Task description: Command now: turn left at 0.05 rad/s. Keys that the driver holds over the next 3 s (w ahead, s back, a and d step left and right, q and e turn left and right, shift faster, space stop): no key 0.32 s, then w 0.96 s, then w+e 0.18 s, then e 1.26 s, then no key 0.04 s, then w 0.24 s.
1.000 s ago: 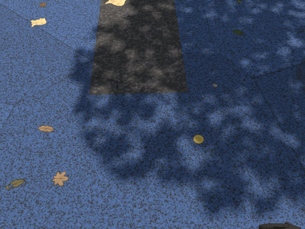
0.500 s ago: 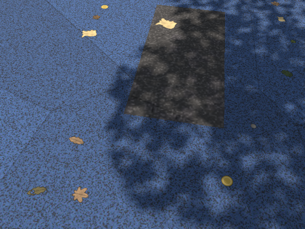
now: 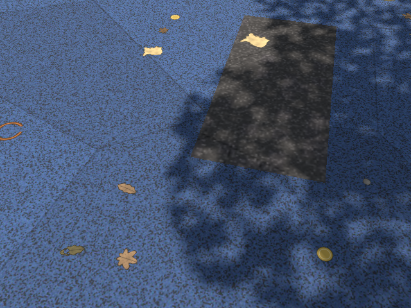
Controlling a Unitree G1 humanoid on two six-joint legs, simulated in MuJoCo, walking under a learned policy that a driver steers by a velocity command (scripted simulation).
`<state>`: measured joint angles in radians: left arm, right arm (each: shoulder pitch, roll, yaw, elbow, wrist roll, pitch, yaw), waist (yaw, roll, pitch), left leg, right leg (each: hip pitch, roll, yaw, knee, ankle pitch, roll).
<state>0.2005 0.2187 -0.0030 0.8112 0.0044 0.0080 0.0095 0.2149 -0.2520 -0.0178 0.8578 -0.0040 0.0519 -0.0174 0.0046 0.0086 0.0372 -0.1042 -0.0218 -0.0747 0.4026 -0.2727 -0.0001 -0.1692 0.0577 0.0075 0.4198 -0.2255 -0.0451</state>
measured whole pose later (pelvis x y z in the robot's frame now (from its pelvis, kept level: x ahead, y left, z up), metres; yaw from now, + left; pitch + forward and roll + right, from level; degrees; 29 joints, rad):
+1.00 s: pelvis +0.20 +0.02 -0.03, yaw +0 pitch +1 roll -2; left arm 0.49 0.20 0.02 1.09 0.02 -0.11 0.02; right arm -0.03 -0.25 -0.04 0.88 -0.02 -0.04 0.05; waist 0.09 0.05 0.04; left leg -0.56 0.07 0.02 0.48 0.21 0.05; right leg 0.21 0.07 0.01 0.19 -0.42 -0.04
